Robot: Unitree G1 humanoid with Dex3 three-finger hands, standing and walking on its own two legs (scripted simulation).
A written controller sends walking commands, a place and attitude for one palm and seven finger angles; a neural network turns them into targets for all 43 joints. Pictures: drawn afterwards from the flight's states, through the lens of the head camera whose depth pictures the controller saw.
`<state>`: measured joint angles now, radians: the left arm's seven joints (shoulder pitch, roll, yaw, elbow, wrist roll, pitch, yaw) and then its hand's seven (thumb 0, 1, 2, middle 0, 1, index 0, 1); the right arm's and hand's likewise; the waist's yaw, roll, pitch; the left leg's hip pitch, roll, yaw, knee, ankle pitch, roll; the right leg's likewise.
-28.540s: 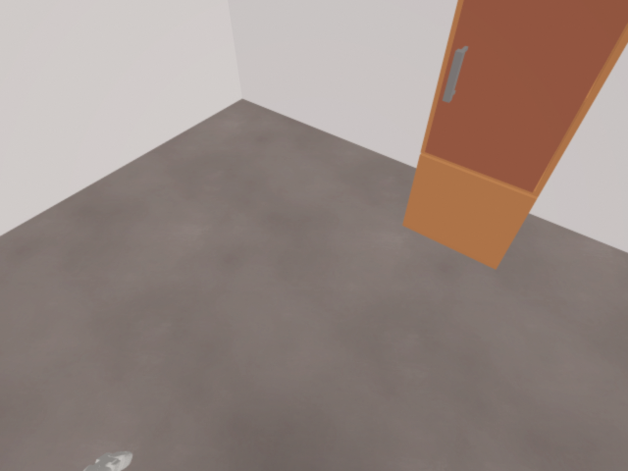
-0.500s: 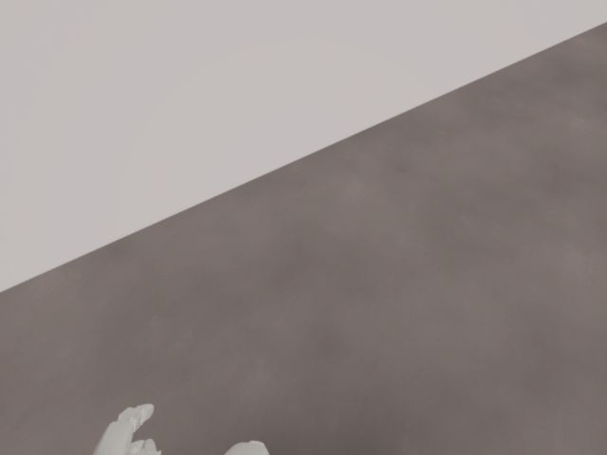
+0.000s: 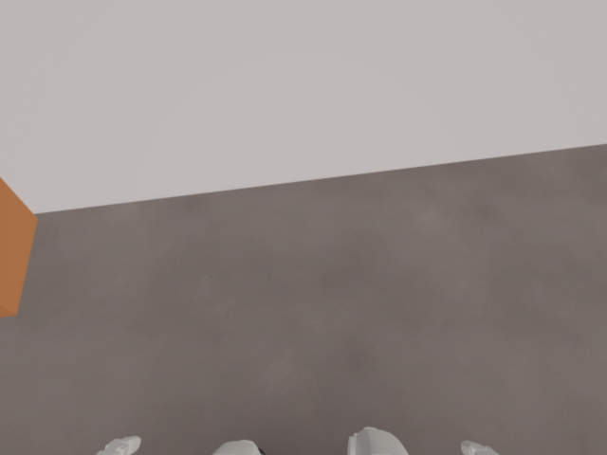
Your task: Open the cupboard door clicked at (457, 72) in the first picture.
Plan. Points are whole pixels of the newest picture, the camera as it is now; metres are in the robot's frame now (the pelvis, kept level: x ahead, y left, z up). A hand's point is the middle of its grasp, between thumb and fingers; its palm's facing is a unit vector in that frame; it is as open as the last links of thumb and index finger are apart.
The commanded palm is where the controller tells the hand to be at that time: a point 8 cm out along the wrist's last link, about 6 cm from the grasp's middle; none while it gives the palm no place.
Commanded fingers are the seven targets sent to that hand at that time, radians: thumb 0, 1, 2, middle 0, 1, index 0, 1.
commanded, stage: turn to face it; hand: left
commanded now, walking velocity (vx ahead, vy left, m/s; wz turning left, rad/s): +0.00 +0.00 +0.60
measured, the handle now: out of the picture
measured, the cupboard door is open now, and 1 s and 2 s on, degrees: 49 49 49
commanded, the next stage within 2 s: take the last steps up to it in 1.70 s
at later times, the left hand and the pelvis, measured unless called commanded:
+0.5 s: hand out of the picture +0.02 +0.16 -0.17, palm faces +0.32 -0.92 -0.22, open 7.4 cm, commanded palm none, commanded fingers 0.00 0.90 0.90 -0.20 -0.30 -0.20 -0.30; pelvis +0.02 -0.04 +0.00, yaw +18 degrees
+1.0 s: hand out of the picture +0.02 +0.17 -0.15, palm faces +0.57 -0.77 -0.29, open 7.4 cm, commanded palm none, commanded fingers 0.00 0.90 0.90 -0.20 -0.30 -0.20 -0.30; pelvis +0.06 -0.06 +0.00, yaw +36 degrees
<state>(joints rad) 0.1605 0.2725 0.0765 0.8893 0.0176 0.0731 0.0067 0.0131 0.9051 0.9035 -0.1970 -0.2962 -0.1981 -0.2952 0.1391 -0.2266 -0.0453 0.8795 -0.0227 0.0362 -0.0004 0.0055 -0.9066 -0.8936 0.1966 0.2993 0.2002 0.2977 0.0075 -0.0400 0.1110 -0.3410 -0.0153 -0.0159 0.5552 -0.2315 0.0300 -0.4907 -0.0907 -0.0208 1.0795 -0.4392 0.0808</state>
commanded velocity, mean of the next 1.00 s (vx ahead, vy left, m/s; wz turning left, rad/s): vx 0.00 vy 0.00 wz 0.60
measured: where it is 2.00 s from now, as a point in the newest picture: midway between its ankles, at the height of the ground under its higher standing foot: outside the picture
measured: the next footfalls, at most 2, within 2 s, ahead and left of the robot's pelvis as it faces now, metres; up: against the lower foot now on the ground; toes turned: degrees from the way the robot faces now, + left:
right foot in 0.20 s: +0.05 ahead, -0.16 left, +0.00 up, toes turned +5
left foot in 0.54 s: +0.04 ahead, +0.09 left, +0.00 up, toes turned +24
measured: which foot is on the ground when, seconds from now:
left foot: down 0.00-0.20, up 0.22-0.52, down 0.54-0.88, up 0.90-1.00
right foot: up 0.00-0.18, down 0.20-0.52, up 0.54-0.86, down 0.88-1.00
